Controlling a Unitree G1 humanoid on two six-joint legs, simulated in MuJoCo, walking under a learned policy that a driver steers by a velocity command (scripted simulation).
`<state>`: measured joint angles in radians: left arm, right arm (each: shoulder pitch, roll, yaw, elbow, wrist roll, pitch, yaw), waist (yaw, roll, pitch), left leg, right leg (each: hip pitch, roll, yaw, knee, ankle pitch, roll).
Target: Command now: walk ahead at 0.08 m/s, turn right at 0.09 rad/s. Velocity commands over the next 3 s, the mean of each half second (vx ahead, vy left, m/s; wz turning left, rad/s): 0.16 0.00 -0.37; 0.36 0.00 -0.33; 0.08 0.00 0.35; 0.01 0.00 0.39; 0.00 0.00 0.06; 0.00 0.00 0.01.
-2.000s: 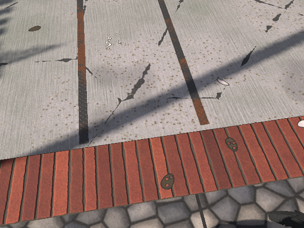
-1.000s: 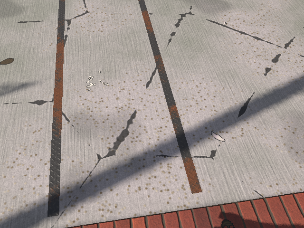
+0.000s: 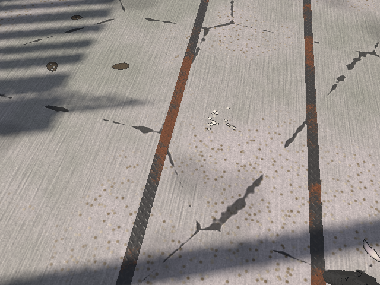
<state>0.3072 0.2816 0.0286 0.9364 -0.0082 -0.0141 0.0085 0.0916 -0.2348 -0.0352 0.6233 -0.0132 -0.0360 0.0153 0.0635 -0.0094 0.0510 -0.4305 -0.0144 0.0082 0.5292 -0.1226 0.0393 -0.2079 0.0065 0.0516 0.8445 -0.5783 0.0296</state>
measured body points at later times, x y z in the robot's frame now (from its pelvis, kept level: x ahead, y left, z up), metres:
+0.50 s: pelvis +0.06 -0.05 +0.02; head +0.06 -0.09 +0.47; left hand +0.11 +0.24 -0.08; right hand +0.20 -0.36 -0.08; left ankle +0.17 +0.11 -0.66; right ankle +0.01 -0.12 -0.73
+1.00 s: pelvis +0.37 -0.04 -0.11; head +0.40 -0.05 +0.34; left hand +0.41 +0.25 -0.23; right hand +0.50 -0.35 -0.19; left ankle +0.52 +0.03 -0.85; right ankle +0.03 -0.12 -0.69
